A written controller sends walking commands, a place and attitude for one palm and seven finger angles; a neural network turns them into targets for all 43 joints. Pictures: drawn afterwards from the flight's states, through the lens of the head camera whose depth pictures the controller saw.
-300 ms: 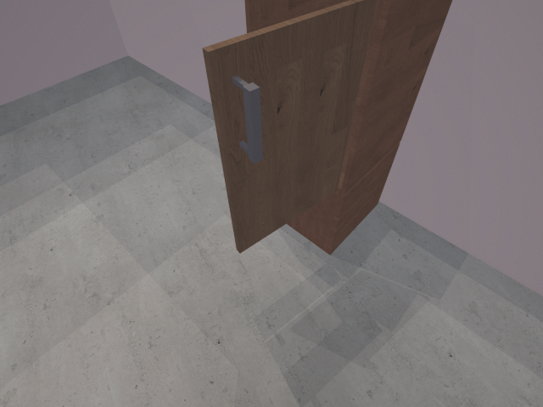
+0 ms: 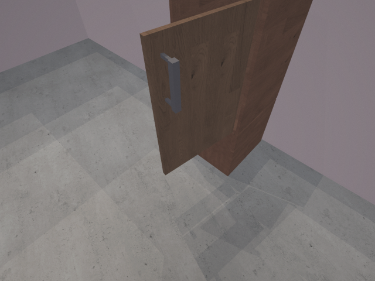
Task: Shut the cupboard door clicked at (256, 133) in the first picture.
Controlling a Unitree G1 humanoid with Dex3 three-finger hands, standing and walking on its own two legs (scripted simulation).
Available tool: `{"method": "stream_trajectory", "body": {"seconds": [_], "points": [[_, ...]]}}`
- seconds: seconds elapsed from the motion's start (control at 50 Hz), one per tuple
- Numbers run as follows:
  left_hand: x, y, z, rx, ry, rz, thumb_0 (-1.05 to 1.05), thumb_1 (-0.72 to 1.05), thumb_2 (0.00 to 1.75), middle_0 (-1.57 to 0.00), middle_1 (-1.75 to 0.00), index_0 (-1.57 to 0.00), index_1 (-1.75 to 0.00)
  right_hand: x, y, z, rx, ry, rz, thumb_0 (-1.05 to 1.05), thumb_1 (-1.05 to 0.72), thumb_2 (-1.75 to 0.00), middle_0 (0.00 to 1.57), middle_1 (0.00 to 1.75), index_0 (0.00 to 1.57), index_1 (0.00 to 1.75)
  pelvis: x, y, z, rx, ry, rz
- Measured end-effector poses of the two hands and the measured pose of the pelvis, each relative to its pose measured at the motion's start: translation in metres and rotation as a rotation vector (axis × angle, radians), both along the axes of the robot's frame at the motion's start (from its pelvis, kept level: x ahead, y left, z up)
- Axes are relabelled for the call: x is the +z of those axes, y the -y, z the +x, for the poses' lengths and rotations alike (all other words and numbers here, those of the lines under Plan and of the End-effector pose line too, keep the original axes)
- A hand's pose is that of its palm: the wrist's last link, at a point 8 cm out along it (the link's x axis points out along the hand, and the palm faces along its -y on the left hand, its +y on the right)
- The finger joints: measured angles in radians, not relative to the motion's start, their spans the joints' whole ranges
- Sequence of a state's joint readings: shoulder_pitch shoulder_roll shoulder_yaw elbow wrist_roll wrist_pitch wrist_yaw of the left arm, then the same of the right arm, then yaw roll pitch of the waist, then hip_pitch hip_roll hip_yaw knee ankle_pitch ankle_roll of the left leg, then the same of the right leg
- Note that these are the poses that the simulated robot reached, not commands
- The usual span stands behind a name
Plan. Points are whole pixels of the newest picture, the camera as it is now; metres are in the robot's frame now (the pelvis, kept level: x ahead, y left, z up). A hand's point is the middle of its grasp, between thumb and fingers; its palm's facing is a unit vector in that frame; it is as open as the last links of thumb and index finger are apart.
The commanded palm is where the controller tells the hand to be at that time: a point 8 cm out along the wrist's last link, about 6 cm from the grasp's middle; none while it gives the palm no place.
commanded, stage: look at it before walking up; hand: left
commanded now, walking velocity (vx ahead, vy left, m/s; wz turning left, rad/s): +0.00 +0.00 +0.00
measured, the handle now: (170, 84) +0.57 +0.08 +0.11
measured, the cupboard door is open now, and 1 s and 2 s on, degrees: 81 81 81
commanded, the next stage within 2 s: walk to a spot facing it in 0.54 s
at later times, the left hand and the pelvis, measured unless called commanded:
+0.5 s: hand out of the picture +0.02 +0.19 -0.17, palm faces +0.03 -0.97 -0.24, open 7.4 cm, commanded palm none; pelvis +0.00 +0.00 +0.00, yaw +0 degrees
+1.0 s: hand out of the picture +0.03 +0.19 -0.19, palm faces -0.05 -0.98 -0.20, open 7.4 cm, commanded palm none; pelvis -0.01 +0.01 -0.01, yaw -7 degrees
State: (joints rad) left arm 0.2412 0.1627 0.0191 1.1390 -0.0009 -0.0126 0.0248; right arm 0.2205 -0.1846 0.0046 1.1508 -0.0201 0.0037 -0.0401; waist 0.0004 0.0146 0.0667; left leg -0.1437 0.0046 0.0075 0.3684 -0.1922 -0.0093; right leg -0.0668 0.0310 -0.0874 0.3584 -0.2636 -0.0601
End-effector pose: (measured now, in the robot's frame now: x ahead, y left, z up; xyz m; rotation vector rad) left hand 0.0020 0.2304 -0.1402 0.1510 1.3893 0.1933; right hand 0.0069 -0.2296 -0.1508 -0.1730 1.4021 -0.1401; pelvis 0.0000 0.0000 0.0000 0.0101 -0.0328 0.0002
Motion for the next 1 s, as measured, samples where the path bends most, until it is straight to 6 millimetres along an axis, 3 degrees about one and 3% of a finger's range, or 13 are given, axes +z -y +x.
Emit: {"method": "stream_trajectory", "body": {"seconds": [0.74,0.88,1.0], "points": [[0.004,-0.007,0.017,-0.031,0.021,0.030,0.01,0.90,0.90,-0.20,-0.30,-0.20,-0.30,0.002,0.017,0.010,-0.010,0.026,-0.028,0.00,-0.91,-0.90,0.20,0.30,0.20,0.30,0.000,0.005,0.001,-0.026,-0.003,-0.001],[-0.006,-0.004,0.018,-0.062,-0.019,0.005,0.01,0.90,0.90,-0.20,-0.30,-0.20,-0.30,-0.002,0.011,-0.001,-0.091,0.035,-0.034,0.00,-0.91,-0.90,0.20,0.30,0.20,0.30,-0.006,0.001,-0.003,-0.084,-0.013,-0.013],[-0.017,-0.012,0.032,-0.097,-0.017,-0.018,0.01,0.90,0.90,-0.20,-0.30,-0.20,-0.30,0.000,0.002,-0.015,-0.150,0.029,-0.060,0.00,-0.91,-0.90,0.20,0.30,0.20,0.30,-0.012,-0.010,-0.005,-0.122,-0.016,-0.015]]}}
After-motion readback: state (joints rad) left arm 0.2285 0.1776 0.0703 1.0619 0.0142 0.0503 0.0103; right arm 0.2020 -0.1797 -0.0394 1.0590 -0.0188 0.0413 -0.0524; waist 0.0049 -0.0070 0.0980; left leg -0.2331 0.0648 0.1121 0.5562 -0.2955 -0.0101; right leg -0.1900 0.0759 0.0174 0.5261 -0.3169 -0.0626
